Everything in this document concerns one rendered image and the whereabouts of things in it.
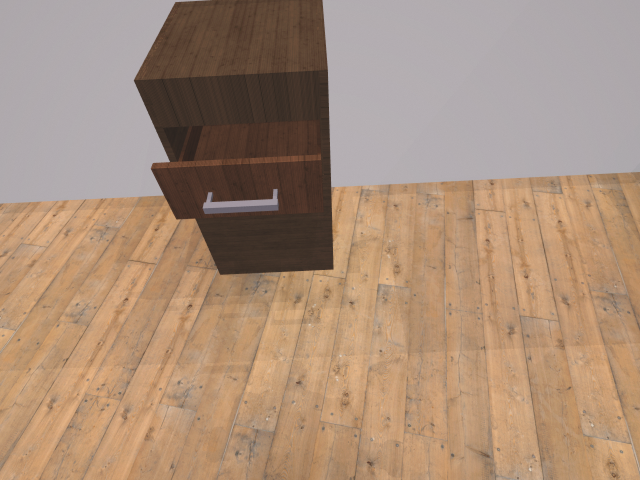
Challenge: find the cabinet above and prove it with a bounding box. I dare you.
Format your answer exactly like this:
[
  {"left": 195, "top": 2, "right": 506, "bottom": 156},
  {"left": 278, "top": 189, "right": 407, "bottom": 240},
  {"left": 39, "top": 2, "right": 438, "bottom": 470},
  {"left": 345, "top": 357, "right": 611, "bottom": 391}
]
[{"left": 134, "top": 0, "right": 334, "bottom": 275}]

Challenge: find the handle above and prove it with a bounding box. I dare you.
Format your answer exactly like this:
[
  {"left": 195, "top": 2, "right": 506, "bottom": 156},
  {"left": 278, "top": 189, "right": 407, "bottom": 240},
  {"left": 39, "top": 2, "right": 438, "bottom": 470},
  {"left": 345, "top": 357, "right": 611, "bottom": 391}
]
[{"left": 203, "top": 189, "right": 279, "bottom": 214}]

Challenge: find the drawer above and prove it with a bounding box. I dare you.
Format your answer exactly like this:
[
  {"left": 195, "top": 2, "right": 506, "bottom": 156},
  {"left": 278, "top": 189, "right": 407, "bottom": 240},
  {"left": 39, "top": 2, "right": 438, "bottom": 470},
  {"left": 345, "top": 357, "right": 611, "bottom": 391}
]
[{"left": 151, "top": 120, "right": 324, "bottom": 220}]

